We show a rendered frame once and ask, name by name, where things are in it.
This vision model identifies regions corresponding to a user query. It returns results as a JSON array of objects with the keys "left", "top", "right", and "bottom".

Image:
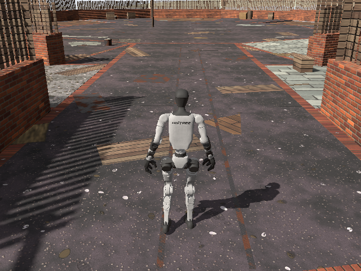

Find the right robot foot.
[{"left": 184, "top": 215, "right": 194, "bottom": 229}]

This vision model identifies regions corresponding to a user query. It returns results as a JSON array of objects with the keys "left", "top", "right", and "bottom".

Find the robot left hand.
[{"left": 144, "top": 159, "right": 157, "bottom": 174}]

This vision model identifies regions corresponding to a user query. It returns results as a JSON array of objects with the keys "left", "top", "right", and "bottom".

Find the robot right forearm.
[{"left": 203, "top": 136, "right": 214, "bottom": 159}]

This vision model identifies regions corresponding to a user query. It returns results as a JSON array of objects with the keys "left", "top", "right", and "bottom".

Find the robot right hand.
[{"left": 202, "top": 157, "right": 215, "bottom": 171}]

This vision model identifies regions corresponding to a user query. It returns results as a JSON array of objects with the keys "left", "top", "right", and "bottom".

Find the right robot upper arm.
[{"left": 193, "top": 113, "right": 209, "bottom": 145}]

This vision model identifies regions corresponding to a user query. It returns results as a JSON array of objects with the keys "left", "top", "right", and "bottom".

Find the left robot upper arm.
[{"left": 153, "top": 113, "right": 170, "bottom": 145}]

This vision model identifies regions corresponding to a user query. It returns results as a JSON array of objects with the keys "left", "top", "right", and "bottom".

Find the right robot thigh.
[{"left": 184, "top": 158, "right": 199, "bottom": 196}]

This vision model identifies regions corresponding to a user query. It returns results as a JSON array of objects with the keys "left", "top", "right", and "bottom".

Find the robot left forearm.
[{"left": 146, "top": 135, "right": 159, "bottom": 161}]

